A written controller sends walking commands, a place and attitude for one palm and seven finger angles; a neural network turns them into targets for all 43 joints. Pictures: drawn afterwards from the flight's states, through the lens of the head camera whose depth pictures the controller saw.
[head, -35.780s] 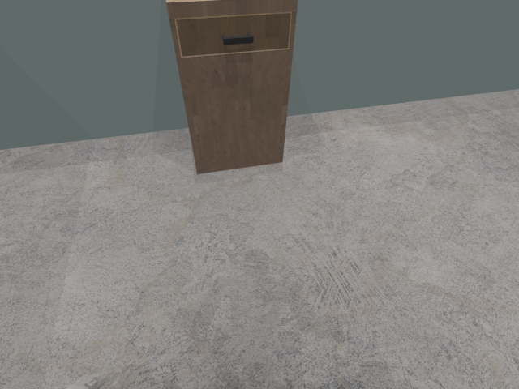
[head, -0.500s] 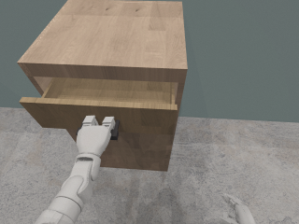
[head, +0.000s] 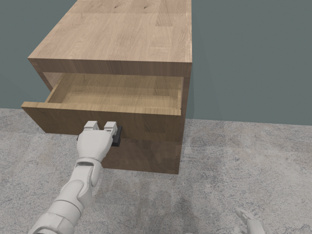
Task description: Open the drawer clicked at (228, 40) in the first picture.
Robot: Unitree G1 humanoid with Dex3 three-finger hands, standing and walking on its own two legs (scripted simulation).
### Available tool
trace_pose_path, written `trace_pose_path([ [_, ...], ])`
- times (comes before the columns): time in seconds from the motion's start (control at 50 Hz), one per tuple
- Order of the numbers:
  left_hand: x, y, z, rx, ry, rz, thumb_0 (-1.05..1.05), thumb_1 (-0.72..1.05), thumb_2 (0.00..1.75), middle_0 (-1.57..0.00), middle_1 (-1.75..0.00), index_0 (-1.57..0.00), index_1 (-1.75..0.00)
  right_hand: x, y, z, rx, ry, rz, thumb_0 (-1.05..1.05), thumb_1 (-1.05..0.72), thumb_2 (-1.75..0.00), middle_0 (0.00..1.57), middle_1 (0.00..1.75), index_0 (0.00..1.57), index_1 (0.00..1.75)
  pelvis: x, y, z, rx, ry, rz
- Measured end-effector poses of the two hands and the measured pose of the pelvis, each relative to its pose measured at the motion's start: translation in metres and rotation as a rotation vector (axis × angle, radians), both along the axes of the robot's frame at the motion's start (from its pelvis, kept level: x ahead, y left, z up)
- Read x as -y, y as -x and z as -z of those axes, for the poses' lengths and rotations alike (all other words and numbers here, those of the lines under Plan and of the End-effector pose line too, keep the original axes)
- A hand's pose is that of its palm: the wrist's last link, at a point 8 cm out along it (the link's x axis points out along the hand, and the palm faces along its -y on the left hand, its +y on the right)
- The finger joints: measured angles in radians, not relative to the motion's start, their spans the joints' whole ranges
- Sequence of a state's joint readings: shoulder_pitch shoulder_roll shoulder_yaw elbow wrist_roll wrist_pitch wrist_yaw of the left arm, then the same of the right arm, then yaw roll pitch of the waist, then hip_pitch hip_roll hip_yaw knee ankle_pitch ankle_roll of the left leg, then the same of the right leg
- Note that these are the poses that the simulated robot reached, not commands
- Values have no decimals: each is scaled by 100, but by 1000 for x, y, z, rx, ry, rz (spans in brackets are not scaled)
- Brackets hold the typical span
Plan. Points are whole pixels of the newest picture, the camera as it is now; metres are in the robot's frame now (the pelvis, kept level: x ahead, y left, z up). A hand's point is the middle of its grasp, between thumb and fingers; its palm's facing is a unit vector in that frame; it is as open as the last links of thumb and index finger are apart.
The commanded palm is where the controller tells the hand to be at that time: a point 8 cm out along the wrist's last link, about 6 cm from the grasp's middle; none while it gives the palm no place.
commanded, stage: pull the drawer open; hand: left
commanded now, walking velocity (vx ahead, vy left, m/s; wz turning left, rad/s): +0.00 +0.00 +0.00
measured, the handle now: (101, 133) +0.39 +0.19 +0.01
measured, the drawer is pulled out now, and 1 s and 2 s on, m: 0.15 0.20 0.29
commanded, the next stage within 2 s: none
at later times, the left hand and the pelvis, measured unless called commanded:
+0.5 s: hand (101, 150) +0.34 +0.18 -0.02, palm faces -0.01 -0.01 -1.00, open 5.4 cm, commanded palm +0.30 +0.18 +0.04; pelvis -0.04 +0.00 -0.01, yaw +0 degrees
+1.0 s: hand (97, 169) +0.29 +0.18 -0.01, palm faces +0.02 -0.14 -0.99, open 5.7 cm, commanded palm +0.23 +0.19 +0.04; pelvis +0.03 +0.02 +0.00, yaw -3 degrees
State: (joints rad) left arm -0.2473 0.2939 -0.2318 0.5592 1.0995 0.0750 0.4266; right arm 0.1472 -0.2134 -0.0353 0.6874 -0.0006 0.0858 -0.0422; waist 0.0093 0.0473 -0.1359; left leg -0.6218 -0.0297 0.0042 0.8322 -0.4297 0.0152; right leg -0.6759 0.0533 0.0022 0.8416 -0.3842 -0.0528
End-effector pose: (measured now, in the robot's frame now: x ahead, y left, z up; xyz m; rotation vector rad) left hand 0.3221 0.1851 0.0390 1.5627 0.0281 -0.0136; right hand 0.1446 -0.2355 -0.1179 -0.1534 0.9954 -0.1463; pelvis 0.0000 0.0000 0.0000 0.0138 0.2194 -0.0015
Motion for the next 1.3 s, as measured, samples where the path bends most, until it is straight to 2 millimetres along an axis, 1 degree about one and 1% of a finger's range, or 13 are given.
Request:
trace_pose_path([
  [0.18, -1, 0, 0, -1, 10, 21, 1, 72, 83, -38, -135, -43, -135, 17, 46, 4, -34, 40, 39, 1, -90, -89, 21, 30, 21, 30, 4, 22, 3, 1, -4, -3],
  [0.3, -1, 0, 1, 13, 1, 39, 1, 73, 85, -38, -134, -43, -135, 22, 70, 10, -60, 48, 62, 1, -90, -89, 20, 30, 20, 30, 3, 31, 7, -7, -5, -3],
  [0.42, -1, 0, 2, 21, -1, 40, 1, 73, 87, -38, -134, -42, -135, 18, 83, 15, -76, 37, 70, 1, -90, -89, 20, 30, 20, 30, 0, 36, 8, -11, -4, -3],
  [0.54, -1, 0, 1, 14, 18, 34, 2, 73, 84, -37, -134, -42, -135, 10, 82, 11, -63, 13, 87, 1, -90, -89, 20, 30, 21, 30, -4, 33, 5, -8, -5, 17],
  [0.64, -2, 7, 0, 15, 65, 28, 4, 73, 80, -34, -134, -42, -135, 5, 68, 1, -23, 0, 100, 1, -90, -89, 21, 30, 21, 30, -10, 23, 0, -3, -4, 39],
  [0.72, -4, 18, 0, 32, 93, 32, 5, 73, 78, -32, -134, -42, -135, 3, 47, -8, 7, 4, 88, 1, -90, -89, 21, 30, 21, 30, -14, 11, -3, -3, -1, 49],
  [0.88, -5, 43, 1, 57, 111, 22, 5, 73, 78, -31, -135, -42, -135, -5, -13, -23, 78, 0, 20, 1, -90, -89, 20, 30, 20, 30, -20, -13, -4, -6, 12, 46],
  [1.0, -5, 59, 0, 44, 134, -1, 6, 71, 78, -30, -135, -42, -135, -22, -61, -34, 159, -37, -47, 1, -90, -90, 20, 30, 20, 30, -21, -26, -3, 0, 16, 44],
  [1.1, -6, 70, 0, 41, 134, -5, 6, 71, 78, -30, -135, -42, -135, -38, -89, -39, 210, -63, -117, 1, -90, -89, 20, 30, 20, 30, -18, -33, -2, 1, 14, 41],
  [1.16, -6, 69, 1, 62, 87, 1, 4, 72, 80, -32, -135, -42, -135, -43, -99, -33, 204, -55, -161, 1, -90, -89, 20, 30, 20, 30, -16, -30, 1, -2, 17, 20],
  [1.2, -5, 68, 2, 73, 69, -3, 3, 72, 82, -34, -135, -42, -135, -46, -100, -28, 192, -55, -177, 1, -90, -89, 20, 30, 21, 30, -14, -28, 3, -6, 17, 13],
  [1.24, -4, 67, 2, 72, 58, -13, 3, 72, 83, -36, -135, -42, -135, -47, -98, -22, 176, -60, -180, 1, -90, -89, 20, 30, 21, 30, -12, -25, 4, -5, 15, 7],
  [1.3, -4, 66, 2, 60, 51, -20, 3, 72, 83, -37, -135, -42, -135, -45, -89, -16, 152, -65, -171, 1, -90, -89, 20, 30, 21, 30, -8, -21, 4, 0, 11, 4],
])
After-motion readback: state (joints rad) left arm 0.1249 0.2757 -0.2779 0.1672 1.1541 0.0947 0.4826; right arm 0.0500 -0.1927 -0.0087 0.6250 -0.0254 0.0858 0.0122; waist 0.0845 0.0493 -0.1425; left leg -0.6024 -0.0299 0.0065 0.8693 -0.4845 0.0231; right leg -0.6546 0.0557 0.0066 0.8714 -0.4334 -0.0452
